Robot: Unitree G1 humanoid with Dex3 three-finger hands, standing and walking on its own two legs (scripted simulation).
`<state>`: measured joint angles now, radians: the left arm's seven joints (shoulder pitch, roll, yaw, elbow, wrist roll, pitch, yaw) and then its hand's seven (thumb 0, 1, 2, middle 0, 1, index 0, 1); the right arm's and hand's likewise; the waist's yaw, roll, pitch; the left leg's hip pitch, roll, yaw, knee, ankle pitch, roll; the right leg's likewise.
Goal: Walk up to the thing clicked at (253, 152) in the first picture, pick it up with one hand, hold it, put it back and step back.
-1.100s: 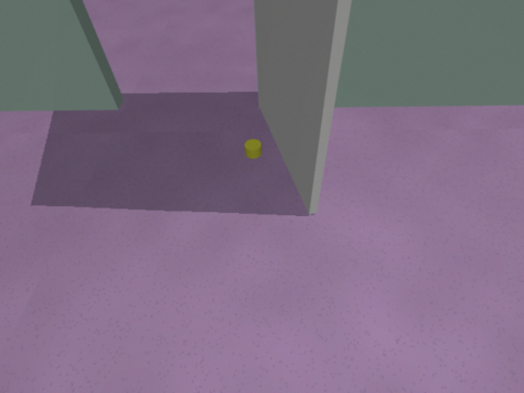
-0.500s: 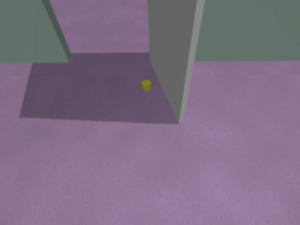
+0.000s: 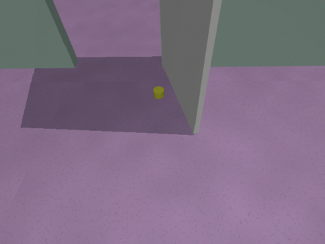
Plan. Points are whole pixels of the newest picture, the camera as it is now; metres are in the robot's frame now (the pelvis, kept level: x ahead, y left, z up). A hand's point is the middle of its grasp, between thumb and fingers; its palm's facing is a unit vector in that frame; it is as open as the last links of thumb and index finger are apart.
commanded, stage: stand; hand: left
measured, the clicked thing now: (158, 92) +1.41 +0.14 -0.75
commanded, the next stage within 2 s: walk up in 0.02 s
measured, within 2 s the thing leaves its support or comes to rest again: neither
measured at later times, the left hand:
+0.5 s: hand (85, 198) +0.25 +0.27 -0.12, palm faces -0.26 -0.76 -0.59, open 7.4 cm
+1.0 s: hand (130, 96) +0.72 +0.21 -0.15, palm faces -0.62 -0.59 -0.53, open 7.4 cm
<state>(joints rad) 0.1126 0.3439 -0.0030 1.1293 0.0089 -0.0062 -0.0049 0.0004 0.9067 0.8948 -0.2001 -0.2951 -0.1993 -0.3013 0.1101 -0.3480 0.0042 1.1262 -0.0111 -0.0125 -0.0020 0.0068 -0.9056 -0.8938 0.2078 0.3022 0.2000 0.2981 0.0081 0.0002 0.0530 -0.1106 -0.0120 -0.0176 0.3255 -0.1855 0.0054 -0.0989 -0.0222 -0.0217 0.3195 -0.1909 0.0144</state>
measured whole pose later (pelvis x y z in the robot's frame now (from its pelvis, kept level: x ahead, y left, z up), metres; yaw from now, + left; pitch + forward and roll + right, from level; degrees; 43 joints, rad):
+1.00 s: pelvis +0.44 +0.04 -0.02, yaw -39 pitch +0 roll -1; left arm 0.24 0.50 0.05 0.84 -0.02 -0.06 0.09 0.00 0.91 0.89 -0.20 -0.29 -0.20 -0.30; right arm 0.22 -0.40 -0.11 0.73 -0.05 0.06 0.09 0.01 -0.91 -0.89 0.21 0.30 0.20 0.30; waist -0.10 0.01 0.17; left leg -0.37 0.03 0.11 0.63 -0.26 0.05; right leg -0.54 -0.05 0.02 1.20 -0.38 -0.04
